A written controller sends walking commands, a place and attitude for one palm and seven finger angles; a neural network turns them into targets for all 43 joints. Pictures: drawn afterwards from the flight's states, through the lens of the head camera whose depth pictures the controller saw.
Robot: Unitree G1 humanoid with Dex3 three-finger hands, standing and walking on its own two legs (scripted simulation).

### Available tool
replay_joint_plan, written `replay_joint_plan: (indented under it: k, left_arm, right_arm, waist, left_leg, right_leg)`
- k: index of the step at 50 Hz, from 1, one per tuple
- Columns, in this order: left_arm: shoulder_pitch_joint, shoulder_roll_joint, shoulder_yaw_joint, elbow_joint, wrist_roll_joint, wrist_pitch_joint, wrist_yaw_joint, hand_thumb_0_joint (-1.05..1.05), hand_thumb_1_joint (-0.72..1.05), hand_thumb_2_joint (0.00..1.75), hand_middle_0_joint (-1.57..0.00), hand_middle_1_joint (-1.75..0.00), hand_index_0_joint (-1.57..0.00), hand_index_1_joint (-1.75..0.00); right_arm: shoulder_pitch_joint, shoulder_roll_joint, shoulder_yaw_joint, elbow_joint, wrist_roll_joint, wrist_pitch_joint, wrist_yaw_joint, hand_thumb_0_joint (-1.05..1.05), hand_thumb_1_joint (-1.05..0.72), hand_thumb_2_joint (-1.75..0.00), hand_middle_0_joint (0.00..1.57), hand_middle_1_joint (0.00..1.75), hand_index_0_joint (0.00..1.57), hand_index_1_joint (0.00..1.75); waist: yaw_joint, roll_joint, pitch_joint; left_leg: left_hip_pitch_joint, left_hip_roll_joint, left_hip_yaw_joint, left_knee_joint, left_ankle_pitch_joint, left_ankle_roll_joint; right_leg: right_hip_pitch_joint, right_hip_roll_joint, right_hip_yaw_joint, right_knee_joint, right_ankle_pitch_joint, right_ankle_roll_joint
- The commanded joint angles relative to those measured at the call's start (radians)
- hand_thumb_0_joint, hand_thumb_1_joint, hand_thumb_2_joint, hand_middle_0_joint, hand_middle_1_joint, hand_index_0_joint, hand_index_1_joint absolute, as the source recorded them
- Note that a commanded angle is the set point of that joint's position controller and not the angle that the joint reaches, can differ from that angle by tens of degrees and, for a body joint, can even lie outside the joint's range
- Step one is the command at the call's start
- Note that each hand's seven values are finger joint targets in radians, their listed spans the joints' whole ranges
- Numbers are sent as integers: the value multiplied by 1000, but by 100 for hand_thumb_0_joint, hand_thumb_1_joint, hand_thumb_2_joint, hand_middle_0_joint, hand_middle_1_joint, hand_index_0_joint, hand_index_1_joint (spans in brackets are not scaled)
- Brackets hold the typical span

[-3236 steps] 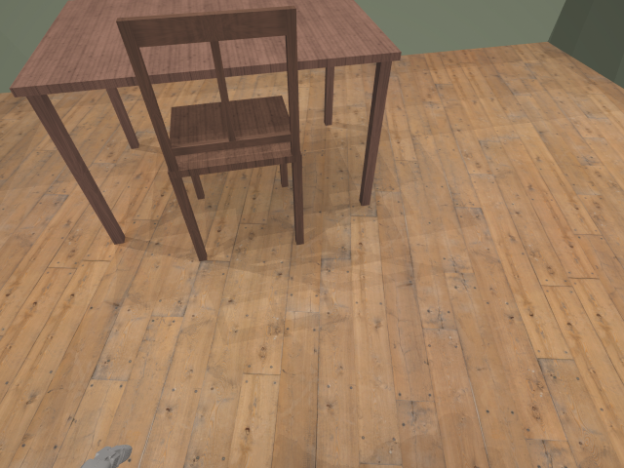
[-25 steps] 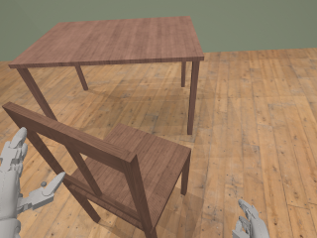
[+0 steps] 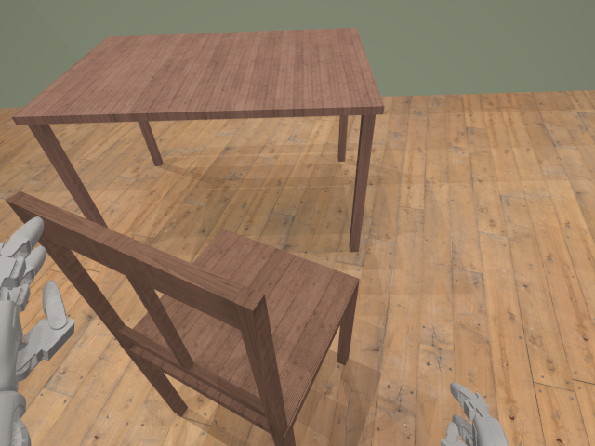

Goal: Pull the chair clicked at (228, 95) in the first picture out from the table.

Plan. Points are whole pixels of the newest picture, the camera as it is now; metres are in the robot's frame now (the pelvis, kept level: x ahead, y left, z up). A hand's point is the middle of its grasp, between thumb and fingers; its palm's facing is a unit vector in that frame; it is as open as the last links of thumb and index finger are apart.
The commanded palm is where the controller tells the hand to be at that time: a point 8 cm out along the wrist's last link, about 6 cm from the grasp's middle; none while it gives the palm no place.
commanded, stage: draw the hand back to the body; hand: left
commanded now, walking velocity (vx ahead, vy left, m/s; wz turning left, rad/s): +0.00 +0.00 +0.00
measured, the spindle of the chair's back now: (164, 325) +0.31 +0.27 -0.07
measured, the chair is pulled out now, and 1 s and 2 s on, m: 0.63 0.63 0.63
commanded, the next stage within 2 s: step back with the hand held close in 0.02 s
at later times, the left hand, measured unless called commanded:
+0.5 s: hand (68, 331) +0.18 +0.26 +0.15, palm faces +0.33 -0.77 -0.55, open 7.5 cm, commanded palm +0.12 +0.31 +0.18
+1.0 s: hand (16, 392) +0.12 +0.26 +0.16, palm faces +0.43 -0.74 -0.51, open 7.5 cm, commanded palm +0.05 +0.30 +0.18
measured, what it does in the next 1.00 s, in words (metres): shifts its weight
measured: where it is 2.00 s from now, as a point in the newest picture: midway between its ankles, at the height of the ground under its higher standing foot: outside the picture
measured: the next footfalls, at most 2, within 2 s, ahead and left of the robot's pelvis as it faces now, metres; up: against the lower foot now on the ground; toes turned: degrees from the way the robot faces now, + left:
right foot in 1.46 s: -0.09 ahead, -0.13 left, +0.00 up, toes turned +0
left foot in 1.72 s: -0.10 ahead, +0.11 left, +0.00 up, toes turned -1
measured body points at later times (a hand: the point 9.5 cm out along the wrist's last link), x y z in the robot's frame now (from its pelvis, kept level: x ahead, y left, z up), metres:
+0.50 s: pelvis -0.03 +0.01 +0.00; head +0.01 +0.00 +0.45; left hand +0.16 +0.30 +0.18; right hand +0.14 -0.23 -0.10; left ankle -0.06 +0.12 -0.74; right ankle +0.01 -0.13 -0.74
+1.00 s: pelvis -0.09 +0.00 -0.01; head -0.06 +0.01 +0.44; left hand +0.09 +0.30 +0.19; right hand +0.07 -0.24 -0.09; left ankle -0.06 +0.12 -0.74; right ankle +0.01 -0.13 -0.74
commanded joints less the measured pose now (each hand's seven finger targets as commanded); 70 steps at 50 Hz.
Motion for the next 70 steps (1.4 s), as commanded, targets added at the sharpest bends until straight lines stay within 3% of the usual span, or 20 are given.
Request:
replay_joint_plan:
  k: [1, 7, 8, 9, 12, 18, 26, 33, 38, 41, 46, 50, 53, 57, 60, 62, 63, 66, 68, 70]
  left_arm:
    - [-111, 193, 145, -194, -3, -62, 31, 0, 90, 90, -20, -30, -20, -30]
    - [-140, 151, 92, -181, -2, -60, 18, 0, 90, 90, -20, -30, -20, -30]
    - [-251, 299, 238, -239, -7, -110, 23, 0, 90, 90, -20, -30, -20, -30]
    - [-258, 301, 241, -211, -1, -127, 18, 0, 90, 90, -20, -30, -20, -30]
    - [-62, 187, 152, -163, 10, -118, 10, 0, 90, 90, -20, -30, -20, -30]
    - [66, 239, 212, -280, 11, -127, 27, 0, 90, 90, -20, -30, -20, -30]
    - [100, 261, 241, -303, 1, -125, 43, 0, 90, 90, -20, -30, -20, -30]
    - [40, 231, 198, -254, 8, -115, 51, 0, 90, 90, -20, -30, -20, -30]
    - [-5, 252, 192, -269, 18, -125, 61, 0, 90, 90, -20, -30, -20, -30]
    - [-8, 269, 204, -304, 21, -139, 70, 0, 90, 90, -20, -30, -20, -30]
    - [-1, 270, 231, -342, 33, -163, 80, 0, 90, 90, -20, -30, -20, -30]
    - [48, 276, 244, -320, 24, -164, 71, 0, 90, 90, -20, -30, -20, -30]
    - [22, 270, 260, -305, 36, -180, 68, 0, 90, 90, -20, -30, -20, -30]
    - [7, 267, 239, -267, 28, -176, 72, 0, 90, 90, -20, -30, -20, -30]
    - [5, 269, 220, -257, 22, -163, 82, 0, 90, 90, -20, -30, -20, -30]
    - [10, 272, 224, -287, 23, -167, 82, 0, 90, 90, -20, -30, -20, -30]
    - [26, 273, 230, -304, 22, -175, 81, 0, 90, 90, -20, -30, -20, -30]
    - [9, 276, 266, -375, 44, -202, 78, 0, 90, 90, -20, -30, -20, -30]
    - [26, 284, 278, -372, 35, -209, 66, 0, 90, 90, -20, -30, -20, -30]
    - [59, 281, 269, -378, 25, -207, 60, 0, 90, 90, -20, -30, -20, -30]
  right_arm:
    - [-135, -91, -26, -164, 0, -53, -3, 0, -90, -90, 20, 30, 20, 30]
    - [-137, -98, -27, -170, -1, -45, 7, 0, -90, -90, 20, 30, 20, 30]
    - [-122, -126, -32, -193, 9, -24, 6, 0, -90, -90, 20, 30, 20, 30]
    - [-116, -111, -27, -180, 6, -11, 0, 0, -90, -90, 20, 30, 20, 30]
    - [-136, -122, -32, -201, -5, 19, 5, 0, -90, -90, 20, 30, 20, 30]
    - [-147, -114, -47, -243, -11, 58, 0, 0, -90, -90, 20, 30, 20, 30]
    - [-143, -105, -58, -248, -3, 80, -19, 0, -90, -90, 20, 30, 20, 30]
    - [-131, -115, -53, -239, -3, 74, -21, 0, -90, -90, 20, 30, 20, 30]
    - [-106, -117, -51, -231, -8, 71, -13, 0, -90, -90, 20, 30, 20, 30]
    - [-110, -119, -43, -234, -8, 67, -14, 0, -90, -90, 20, 30, 20, 30]
    - [-117, -130, -41, -252, 0, 40, -22, 0, -90, -90, 20, 30, 20, 30]
    - [-101, -121, -52, -243, -3, 26, -17, 0, -90, -90, 20, 30, 20, 30]
    - [-106, -131, -57, -237, -6, 11, -13, 0, -90, -90, 20, 30, 20, 30]
    - [-73, -126, -69, -204, -13, 17, 2, 0, -90, -90, 20, 30, 20, 30]
    - [-80, -106, -64, -176, -21, 35, 11, 0, -90, -90, 20, 30, 20, 30]
    - [-90, -108, -55, -182, -21, 43, 8, 0, -90, -90, 20, 30, 20, 30]
    - [-98, -113, -57, -185, -19, 45, 3, 0, -90, -90, 20, 30, 20, 30]
    - [-134, -120, -56, -206, -21, 17, -15, 0, -90, -90, 20, 30, 20, 30]
    - [-102, -115, -74, -195, -19, -4, -15, 0, -90, -90, 20, 30, 20, 30]
    - [-101, -110, -73, -189, -17, -18, -9, 0, -90, -90, 20, 30, 20, 30]
  waist:
    - [0, 6, -20]
    - [-4, -16, -21]
    - [-33, -21, 64]
    - [-38, -36, 78]
    - [-39, -37, -4]
    - [-32, -17, -206]
    - [-39, 2, -180]
    - [-39, -36, -71]
    - [-48, -153, -44]
    - [-48, -112, -60]
    - [-42, 82, -73]
    - [-40, 10, -129]
    - [-39, 59, -71]
    - [-49, -173, -58]
    - [-56, -250, -98]
    - [-62, -205, -110]
    - [-60, -121, -104]
    - [-55, 204, -106]
    - [-51, 137, -121]
    - [-38, 59, -129]
  left_leg:
    - [-124, 9, 5, -77, 329, 6]
    - [-124, 9, 0, -83, 308, 10]
    - [-191, 35, 6, -71, 193, 33]
    - [-205, 28, -12, -74, 130, 32]
    - [-176, 39, -12, -77, 216, 35]
    - [-154, 72, -21, -35, 489, 24]
    - [-215, 92, -36, -23, 525, 19]
    - [-396, 89, -46, -50, 151, 41]
    - [-334, 4, -7, 63, -97, 36]
    - [-314, 23, -29, 22, -113, 46]
    - [-571, 128, -127, -152, -217, 87]
    - [-528, 99, -89, -53, 36, 67]
    - [-738, 118, -108, -93, -263, 93]
    - [-523, -2, -39, 128, -205, 39]
    - [-304, -30, 5, 255, -92, 24]
    - [-277, -6, -21, 115, -61, 39]
    - [-304, 32, -74, 27, -76, 55]
    - [-682, 287, -297, -215, -169, 157]
    - [-675, 291, -235, -170, -60, 161]
    - [-510, 229, -177, -18, 216, 122]
  right_leg:
    - [93, -1, 7, -50, 203, -29]
    - [84, -2, 4, -50, 174, -28]
    - [-9, -51, 117, -105, 193, -23]
    - [-26, -66, 121, -123, 154, -30]
    - [12, -66, 96, -76, 234, -24]
    - [106, -67, 51, 41, 452, -12]
    - [57, -68, 49, 107, 456, -11]
    - [17, -70, 103, 68, 227, -12]
    - [-168, -136, 224, -156, -137, -47]
    - [-196, -118, 187, -157, -239, -35]
    - [42, -21, 83, 88, -93, 5]
    - [72, -38, 101, 112, 208, -2]
    - [137, -33, 144, 172, 61, -3]
    - [-130, -142, 298, -117, -140, -69]
    - [-285, -228, 287, -228, -235, -109]
    - [-275, -171, 202, -167, -201, -68]
    - [-258, -115, 162, -98, -184, -39]
    - [20, 46, 52, 394, -66, 14]
    - [28, 42, 83, 447, -115, 5]
    - [-45, 17, 89, 258, -40, -10]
